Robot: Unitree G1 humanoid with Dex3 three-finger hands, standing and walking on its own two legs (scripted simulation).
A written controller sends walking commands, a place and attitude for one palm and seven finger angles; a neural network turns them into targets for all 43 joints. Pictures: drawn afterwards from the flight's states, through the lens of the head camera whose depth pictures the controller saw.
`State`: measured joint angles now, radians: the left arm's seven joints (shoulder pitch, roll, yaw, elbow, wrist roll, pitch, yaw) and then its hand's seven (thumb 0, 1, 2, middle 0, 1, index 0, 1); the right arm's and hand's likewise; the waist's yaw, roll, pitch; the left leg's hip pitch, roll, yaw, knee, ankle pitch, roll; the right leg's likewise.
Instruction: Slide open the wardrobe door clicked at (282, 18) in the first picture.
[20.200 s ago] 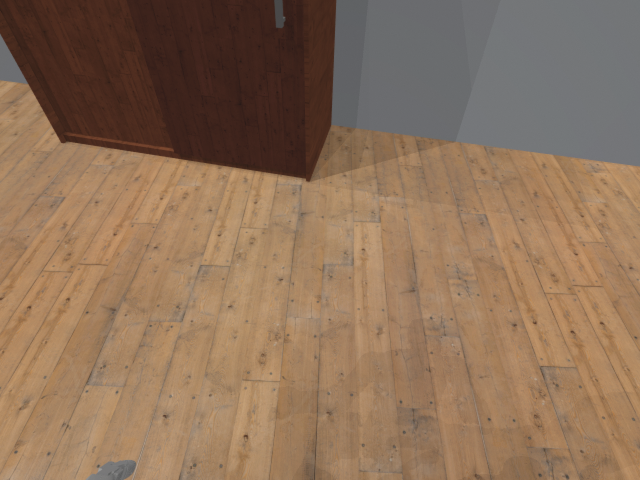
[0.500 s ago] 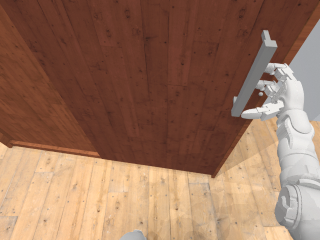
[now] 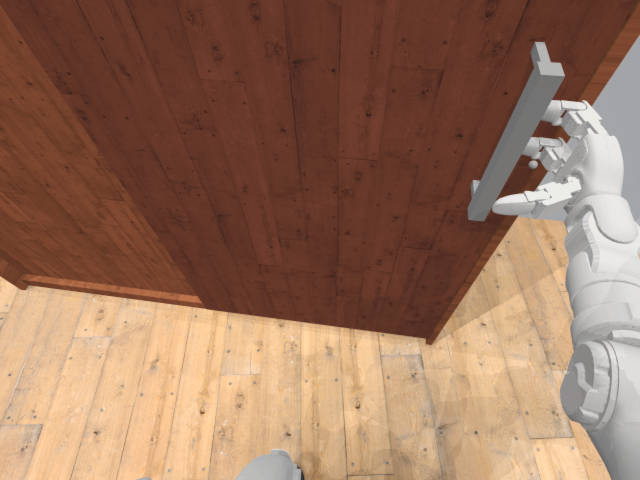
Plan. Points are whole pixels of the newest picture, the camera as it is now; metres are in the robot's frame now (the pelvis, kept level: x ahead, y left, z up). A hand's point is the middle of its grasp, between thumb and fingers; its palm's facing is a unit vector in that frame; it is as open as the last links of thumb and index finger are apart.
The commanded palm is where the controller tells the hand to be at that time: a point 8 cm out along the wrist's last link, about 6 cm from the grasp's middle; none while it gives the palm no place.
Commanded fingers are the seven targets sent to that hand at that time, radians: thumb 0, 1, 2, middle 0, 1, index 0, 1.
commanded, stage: slide the fingers in behind the handle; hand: right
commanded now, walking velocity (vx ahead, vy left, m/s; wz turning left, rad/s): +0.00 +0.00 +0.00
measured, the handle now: (503, 144) +0.53 -0.14 +0.11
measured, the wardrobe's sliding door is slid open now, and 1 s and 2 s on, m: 0.00 0.00 0.00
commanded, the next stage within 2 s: grip the handle and tug to test in 1.92 s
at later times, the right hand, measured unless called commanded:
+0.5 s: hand (531, 167) +0.49 -0.17 +0.12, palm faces -0.04 +1.00 +0.01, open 13.8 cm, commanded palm +0.46 -0.21 +0.12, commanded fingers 0.00 0.50 -0.30 0.30 1.20 0.30 1.20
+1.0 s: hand (510, 169) +0.48 -0.14 +0.12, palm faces -0.04 +1.00 +0.01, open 14.0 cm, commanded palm +0.46 -0.19 +0.12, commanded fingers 0.00 0.50 -0.30 0.30 1.20 0.30 1.20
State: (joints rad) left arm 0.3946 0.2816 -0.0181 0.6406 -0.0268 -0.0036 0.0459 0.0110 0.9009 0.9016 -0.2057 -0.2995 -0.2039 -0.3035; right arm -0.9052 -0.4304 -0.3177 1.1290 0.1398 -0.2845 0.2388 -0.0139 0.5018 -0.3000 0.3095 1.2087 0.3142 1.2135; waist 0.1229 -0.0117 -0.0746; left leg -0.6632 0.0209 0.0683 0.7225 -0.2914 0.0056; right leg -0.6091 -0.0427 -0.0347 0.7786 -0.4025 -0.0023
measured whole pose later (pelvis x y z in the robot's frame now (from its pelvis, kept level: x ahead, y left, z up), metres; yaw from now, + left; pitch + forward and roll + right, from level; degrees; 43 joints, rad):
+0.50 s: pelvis -0.01 -0.01 +0.00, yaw +1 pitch +14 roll +1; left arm 0.43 0.27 -0.03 0.63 -0.02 -0.01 0.03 0.01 0.90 0.90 -0.21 -0.30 -0.20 -0.30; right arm -0.91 -0.44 -0.31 1.13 0.14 -0.29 0.23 -0.01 0.50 -0.30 0.32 1.22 0.33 1.21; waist 0.14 -0.01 -0.08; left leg -0.69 0.02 0.06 0.73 -0.28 0.00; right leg -0.64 -0.04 -0.04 0.80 -0.40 -0.01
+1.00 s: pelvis +0.01 +0.00 +0.00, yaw +0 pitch +13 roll +1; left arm 0.39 0.25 -0.01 0.63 -0.02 0.00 0.02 0.01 0.90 0.90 -0.21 -0.30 -0.20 -0.30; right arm -0.81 -0.32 -0.25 1.01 0.14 -0.28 0.17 -0.01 0.50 -0.30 0.31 1.21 0.30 1.20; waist 0.10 -0.02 -0.09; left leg -0.63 0.02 0.06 0.72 -0.31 0.00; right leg -0.57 -0.04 -0.04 0.77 -0.42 -0.01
